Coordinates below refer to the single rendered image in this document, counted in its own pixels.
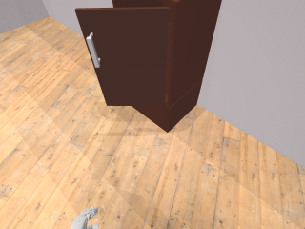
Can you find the handle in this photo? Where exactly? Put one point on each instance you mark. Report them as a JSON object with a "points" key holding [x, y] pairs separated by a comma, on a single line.
{"points": [[96, 60]]}

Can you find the robot left hand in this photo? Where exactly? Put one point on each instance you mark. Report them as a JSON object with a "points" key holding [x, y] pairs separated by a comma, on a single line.
{"points": [[80, 222]]}

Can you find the cupboard door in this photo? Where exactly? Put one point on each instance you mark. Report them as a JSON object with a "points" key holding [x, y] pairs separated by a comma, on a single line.
{"points": [[132, 44]]}

